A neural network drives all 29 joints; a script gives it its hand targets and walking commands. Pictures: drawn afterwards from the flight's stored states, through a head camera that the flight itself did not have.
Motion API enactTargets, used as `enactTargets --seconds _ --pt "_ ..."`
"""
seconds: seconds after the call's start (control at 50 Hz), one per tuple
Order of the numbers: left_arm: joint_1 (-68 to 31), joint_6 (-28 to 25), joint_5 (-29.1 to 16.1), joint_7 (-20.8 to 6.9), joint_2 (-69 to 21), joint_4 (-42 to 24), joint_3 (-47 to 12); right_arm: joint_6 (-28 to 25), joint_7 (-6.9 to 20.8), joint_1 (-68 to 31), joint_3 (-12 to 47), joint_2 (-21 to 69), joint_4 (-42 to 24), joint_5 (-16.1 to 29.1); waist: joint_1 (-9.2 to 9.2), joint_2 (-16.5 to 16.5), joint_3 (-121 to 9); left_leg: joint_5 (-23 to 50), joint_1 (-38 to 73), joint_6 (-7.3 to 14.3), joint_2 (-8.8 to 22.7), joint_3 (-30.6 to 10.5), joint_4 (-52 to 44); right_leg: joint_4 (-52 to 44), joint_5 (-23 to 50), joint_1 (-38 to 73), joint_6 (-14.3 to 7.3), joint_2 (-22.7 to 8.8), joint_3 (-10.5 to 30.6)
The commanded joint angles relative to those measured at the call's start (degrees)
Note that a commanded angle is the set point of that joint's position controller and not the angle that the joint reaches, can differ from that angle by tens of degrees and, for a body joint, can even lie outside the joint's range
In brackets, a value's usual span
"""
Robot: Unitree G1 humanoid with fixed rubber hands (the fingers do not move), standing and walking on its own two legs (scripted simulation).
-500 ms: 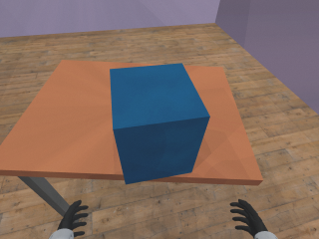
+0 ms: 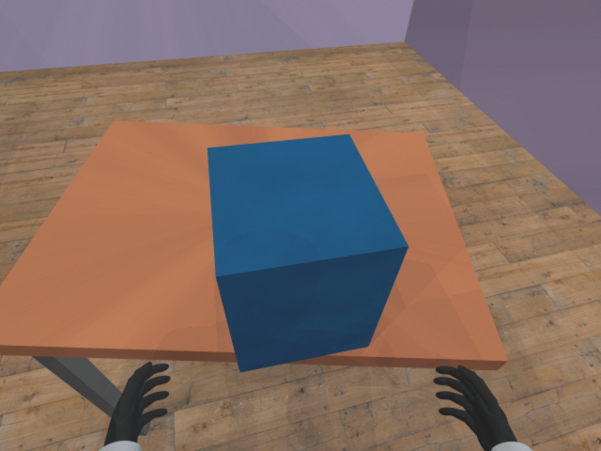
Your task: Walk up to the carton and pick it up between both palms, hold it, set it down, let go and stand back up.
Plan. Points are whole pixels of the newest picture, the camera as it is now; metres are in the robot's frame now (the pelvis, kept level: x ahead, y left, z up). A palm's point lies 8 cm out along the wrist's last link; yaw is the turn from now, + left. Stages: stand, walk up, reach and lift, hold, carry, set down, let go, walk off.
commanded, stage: reach and lift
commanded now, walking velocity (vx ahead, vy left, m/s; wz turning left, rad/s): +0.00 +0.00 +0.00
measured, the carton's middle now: (294, 254) +0.36 +0.04 +0.06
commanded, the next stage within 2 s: none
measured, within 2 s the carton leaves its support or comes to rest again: neither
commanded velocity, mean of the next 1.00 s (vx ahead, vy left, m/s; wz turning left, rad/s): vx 0.00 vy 0.00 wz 0.00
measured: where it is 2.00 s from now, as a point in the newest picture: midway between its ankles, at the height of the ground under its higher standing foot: outside the picture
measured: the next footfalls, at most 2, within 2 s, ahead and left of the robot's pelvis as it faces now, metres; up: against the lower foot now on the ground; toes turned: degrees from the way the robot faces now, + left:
none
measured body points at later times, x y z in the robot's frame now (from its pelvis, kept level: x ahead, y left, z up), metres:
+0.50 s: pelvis -0.03 -0.01 +0.00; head -0.04 +0.00 +0.45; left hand +0.13 +0.20 +0.01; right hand +0.15 -0.23 +0.01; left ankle -0.02 +0.14 -0.75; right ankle -0.03 -0.12 -0.75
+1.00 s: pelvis -0.04 -0.02 +0.00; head -0.04 -0.01 +0.45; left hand +0.19 +0.20 +0.08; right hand +0.23 -0.21 +0.06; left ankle -0.02 +0.14 -0.75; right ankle -0.03 -0.12 -0.75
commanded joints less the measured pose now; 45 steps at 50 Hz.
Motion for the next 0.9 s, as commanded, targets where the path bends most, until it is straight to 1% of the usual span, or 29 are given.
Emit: enactTargets --seconds 0.0,0.12,0.2,0.36,0.38,0.4,0.46,0.5,0.56,0.58,0.6,0.62,0.66,0.68,0.72,0.74,0.78,0.8,0.82,0.84,0.86,0.88 --pt "-1.4 -3.5 1.1 1.8 1.7 -14.6 1.7 -2.7 1.0 -2.9 -3.0 -9.9 -12.6 4.0 0.4 0.3 -4.8 29.2 7.9 -0.2 -3.6 1.2 1.8 -3.1 12.0 -5.4 -3.2 4.0 -0.5" --pt "1.3 -3.5 2.4 2.5 -0.9 -18.7 1.0 -2.3 1.5 0.5 -1.9 -11.0 -17.5 7.1 -0.21 0.1 -4.2 27.5 8.3 -0.2 -4.0 1.7 1.1 -3.2 13.5 -4.9 -3.7 3.6 0.6" --pt "1.8 -4.0 2.4 3.2 -1.7 -21.7 0.4 -1.9 1.1 2.2 -2.3 -10.7 -22.6 7.6 -0.24 -0.4 -3.2 23.9 7.0 0.1 -4.2 2.3 0.4 -3.1 11.8 -5.3 -3.6 3.3 1.1" --pt "2.2 -5.6 0.6 4.8 -2.2 -26.5 -2.2 -0.6 0.0 5.7 -3.6 -9.0 -33.1 7.5 0.11 -1.8 -0.9 13.7 2.8 1.0 -4.3 3.5 -1.2 -2.5 3.1 -7.5 -3.0 2.5 1.9" --pt "3.6 -5.2 0.4 5.2 -2.0 -27.3 -1.5 0.1 -0.1 6.4 -4.2 -8.6 -31.3 8.3 1.08 -0.8 0.3 12.5 3.6 0.7 -4.0 3.3 -1.6 -2.3 0.9 -8.1 -3.1 3.0 1.0" --pt "2.8 -4.7 -0.2 5.2 -1.8 -28.4 -1.9 0.3 -0.2 5.8 -4.6 -8.7 -32.4 8.3 0.7 -1.2 -0.1 10.9 3.8 0.7 -3.8 3.3 -1.9 -2.4 -0.7 -8.5 -3.0 3.1 0.9" --pt "0.3 -4.2 -2.3 6.1 -1.4 -30.6 -2.6 1.1 -1.2 3.3 -5.0 -7.5 -38.2 8.2 1.39 -2.5 0.2 4.3 0.6 1.6 -3.7 3.6 -2.6 -1.8 -4.9 -9.6 -2.5 2.5 1.4" --pt "-2.2 -3.8 -3.6 6.9 -1.2 -32.2 -3.5 1.9 -1.7 1.5 -5.4 -6.7 -41.3 8.1 1.48 -2.5 0.0 1.1 -0.1 1.8 -3.7 3.8 -2.7 -1.5 -7.6 -10.9 -2.4 2.3 1.6" --pt "-5.6 -1.1 -4.3 7.6 -0.7 -32.6 -3.5 4.7 -2.6 -0.6 -5.0 -6.4 -42.3 8.4 1.76 -1.9 0.6 -2.6 -0.3 2.0 -3.4 4.0 -3.1 -1.4 -11.2 -11.4 -2.4 1.9 2.1" --pt "-7.0 0.2 -4.5 7.8 -0.3 -34.1 -3.3 5.7 -2.9 -1.7 -5.1 -6.4 -42.9 8.7 1.87 -1.3 0.1 -3.1 -0.4 1.9 -3.3 4.0 -3.3 -1.2 -11.4 -11.1 -2.4 1.9 2.2" --pt "-7.4 1.9 -4.5 7.9 -0.6 -34.6 -3.5 7.0 -3.1 -2.0 -5.1 -6.8 -41.9 9.0 1.69 -0.6 0.8 -3.0 -0.2 1.7 -3.0 3.8 -3.6 -1.1 -11.2 -11.1 -2.6 2.1 2.0" --pt "-9.1 3.6 -4.5 8.0 -0.4 -35.2 -3.0 8.1 -3.4 -3.8 -5.4 -7.3 -42.3 9.1 1.82 -0.5 0.4 -3.8 0.0 1.7 -2.9 3.7 -3.9 -1.0 -11.6 -10.9 -2.5 2.2 2.0" --pt "-11.7 7.1 -4.8 7.8 -0.4 -35.5 -2.6 10.5 -4.2 -6.4 -5.5 -7.5 -41.6 9.2 1.53 -0.6 0.6 -4.1 1.0 1.8 -2.7 3.5 -3.9 -1.1 -11.9 -11.4 -2.5 2.3 2.1" --pt "-13.4 8.8 -4.9 7.7 0.0 -35.7 -1.8 11.7 -4.7 -8.2 -5.6 -7.8 -41.5 9.3 1.74 -0.9 0.4 -5.3 1.0 1.9 -2.5 3.4 -4.1 -1.1 -12.8 -11.4 -2.3 2.3 2.0" --pt "-16.5 11.9 -5.5 7.8 0.3 -36.8 -1.3 13.5 -5.4 -11.8 -5.6 -7.9 -42.1 9.9 2.0 -0.3 -0.5 -5.5 1.6 2.0 -2.6 3.4 -3.9 -1.0 -13.1 -11.6 -2.2 2.2 2.2" --pt "-17.5 13.4 -5.7 7.8 0.3 -37.1 -1.0 14.6 -5.7 -13.0 -5.3 -7.8 -41.6 10.1 2.15 -0.7 -0.7 -5.0 2.3 2.0 -2.5 3.4 -3.9 -1.0 -12.9 -11.8 -2.1 2.3 2.2" --pt "-18.7 15.6 -5.9 7.6 0.6 -38.9 0.0 15.7 -6.3 -14.5 -5.2 -8.1 -42.0 10.7 2.15 -0.5 -2.5 -1.3 4.0 1.8 -2.6 3.4 -3.3 -0.9 -9.9 -11.4 -2.0 2.4 2.2" --pt "-19.1 16.5 -5.9 7.4 0.8 -39.1 0.7 16.2 -6.6 -15.2 -5.2 -8.3 -41.8 10.7 2.17 -1.0 -3.0 0.1 4.8 1.7 -2.6 3.5 -3.0 -1.0 -9.0 -11.4 -2.0 2.4 2.3" --pt "-19.6 17.5 -5.8 7.2 0.8 -39.4 1.3 16.8 -6.8 -16.2 -4.9 -8.4 -41.8 11.0 2.44 -0.7 -3.3 1.1 5.2 1.7 -2.7 3.5 -2.9 -1.1 -8.7 -11.1 -1.9 2.5 2.3" --pt "-19.7 18.4 -5.9 6.9 1.2 -39.5 2.0 17.3 -7.2 -16.6 -4.8 -8.4 -42.1 11.0 2.26 -1.5 -3.5 2.5 5.7 1.8 -2.9 3.6 -2.6 -1.2 -7.8 -10.9 -1.7 2.4 2.4" --pt "-20.0 19.3 -5.9 6.7 1.2 -40.3 2.5 17.7 -7.5 -17.2 -4.5 -8.5 -42.5 11.3 2.48 -0.8 -4.3 4.7 6.4 1.5 -3.1 3.6 -2.3 -1.1 -6.2 -10.6 -1.7 2.5 2.4" --pt "-19.9 20.3 -5.8 6.3 1.0 -39.8 3.0 18.4 -7.8 -17.5 -4.3 -8.8 -41.9 11.4 2.27 -1.0 -3.9 6.1 7.1 1.4 -3.1 3.6 -2.1 -1.3 -5.4 -10.3 -1.7 2.7 2.4"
